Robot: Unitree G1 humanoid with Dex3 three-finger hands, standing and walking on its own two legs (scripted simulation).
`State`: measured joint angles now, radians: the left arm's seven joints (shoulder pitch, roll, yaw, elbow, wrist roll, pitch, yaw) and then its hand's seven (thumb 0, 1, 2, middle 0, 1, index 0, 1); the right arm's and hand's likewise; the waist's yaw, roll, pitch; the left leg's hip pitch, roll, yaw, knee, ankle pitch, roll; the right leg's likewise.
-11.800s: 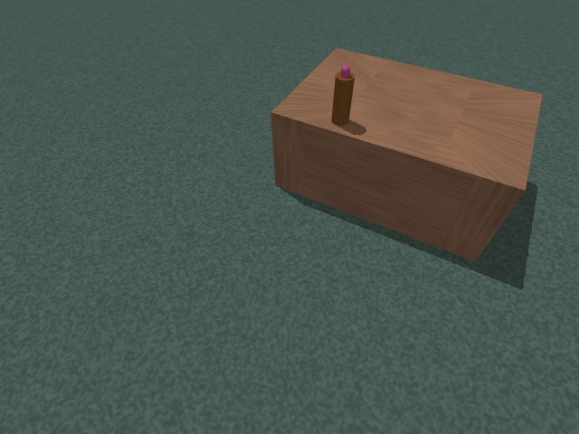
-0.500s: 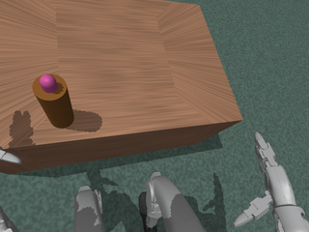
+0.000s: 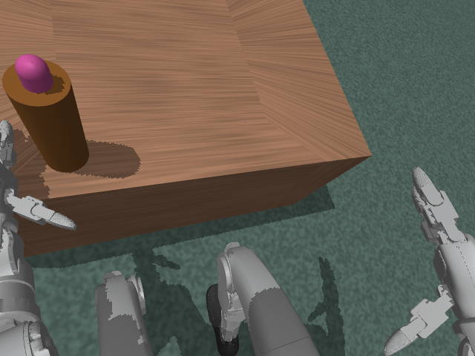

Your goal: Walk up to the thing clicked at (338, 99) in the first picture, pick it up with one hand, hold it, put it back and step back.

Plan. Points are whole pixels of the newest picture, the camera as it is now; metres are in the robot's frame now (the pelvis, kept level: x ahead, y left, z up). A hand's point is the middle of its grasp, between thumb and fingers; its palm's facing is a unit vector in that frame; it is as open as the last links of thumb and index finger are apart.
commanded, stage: close in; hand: left
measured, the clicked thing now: (52, 118) +0.50 +0.18 +0.00
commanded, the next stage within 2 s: close in 0.56 s
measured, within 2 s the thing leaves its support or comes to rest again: leaves its support in 1.92 s
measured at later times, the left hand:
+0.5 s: hand (67, 158) +0.46 +0.17 -0.05, palm faces +0.05 -1.00 +0.05, open 17.7 cm
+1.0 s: hand (64, 155) +0.47 +0.17 -0.06, palm faces +0.10 -0.99 +0.03, open 15.6 cm
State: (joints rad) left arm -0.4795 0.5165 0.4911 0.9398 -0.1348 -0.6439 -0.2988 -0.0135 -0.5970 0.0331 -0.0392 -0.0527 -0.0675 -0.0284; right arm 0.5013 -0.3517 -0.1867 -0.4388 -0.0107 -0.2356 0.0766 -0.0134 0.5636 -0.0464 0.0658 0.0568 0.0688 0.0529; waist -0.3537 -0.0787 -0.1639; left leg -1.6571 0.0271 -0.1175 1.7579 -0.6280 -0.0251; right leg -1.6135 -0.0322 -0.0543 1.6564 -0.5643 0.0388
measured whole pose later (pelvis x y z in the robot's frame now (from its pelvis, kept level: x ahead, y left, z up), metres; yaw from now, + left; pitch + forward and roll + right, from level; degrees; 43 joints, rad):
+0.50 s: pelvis +0.02 +0.00 +0.01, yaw +0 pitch +31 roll -5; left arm -0.47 0.39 0.44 0.91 -0.07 -0.66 -0.14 -0.01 -0.60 0.02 -0.04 -0.03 -0.07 -0.01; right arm 0.53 -0.32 -0.19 -0.49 -0.03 -0.12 0.11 -0.01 0.55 -0.05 0.07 0.06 0.07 0.05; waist -0.34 -0.05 -0.17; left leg -1.60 0.03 -0.09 1.71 -0.65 -0.02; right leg -1.57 -0.03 -0.03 1.63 -0.59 0.04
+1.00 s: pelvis +0.01 -0.01 +0.01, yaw +1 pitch +31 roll -4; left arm -0.53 0.44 0.46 1.00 -0.07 -0.73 -0.10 -0.01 -0.50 0.13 -0.37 -0.27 -0.41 -0.24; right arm 0.51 -0.34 -0.20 -0.55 -0.01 -0.09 0.11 -0.01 0.53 -0.05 0.07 0.06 0.07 0.05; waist -0.36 -0.07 -0.16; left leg -1.61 0.03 -0.09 1.70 -0.64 -0.03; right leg -1.59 -0.03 -0.03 1.63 -0.58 0.04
